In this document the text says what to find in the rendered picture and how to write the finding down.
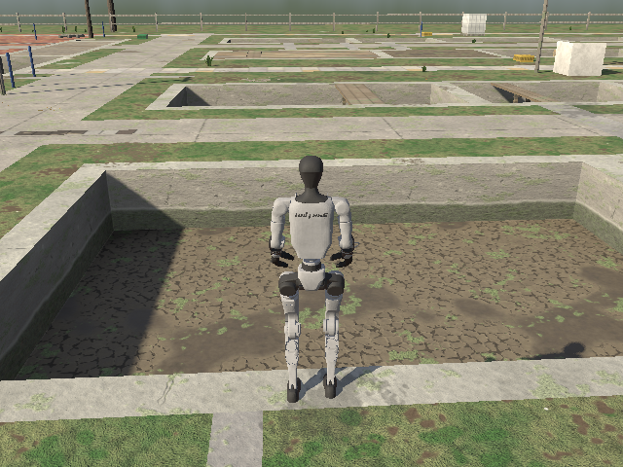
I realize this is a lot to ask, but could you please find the left robot shin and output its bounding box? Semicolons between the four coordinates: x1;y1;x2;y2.
284;322;299;389

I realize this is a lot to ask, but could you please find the robot right upper arm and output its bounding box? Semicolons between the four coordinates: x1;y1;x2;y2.
332;197;353;249

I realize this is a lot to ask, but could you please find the robot left thigh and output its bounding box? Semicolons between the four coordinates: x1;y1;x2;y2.
278;271;301;340

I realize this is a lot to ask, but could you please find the robot left hand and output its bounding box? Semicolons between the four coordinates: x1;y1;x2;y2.
271;251;294;268

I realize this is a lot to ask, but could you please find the robot left upper arm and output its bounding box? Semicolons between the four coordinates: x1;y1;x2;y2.
271;198;291;249

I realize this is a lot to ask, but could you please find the robot left forearm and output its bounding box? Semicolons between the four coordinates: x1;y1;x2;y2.
269;236;282;258

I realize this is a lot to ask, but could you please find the robot right hand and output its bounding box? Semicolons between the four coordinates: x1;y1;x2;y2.
330;251;352;268

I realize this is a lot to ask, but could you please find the robot right forearm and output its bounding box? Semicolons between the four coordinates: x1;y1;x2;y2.
341;235;354;259

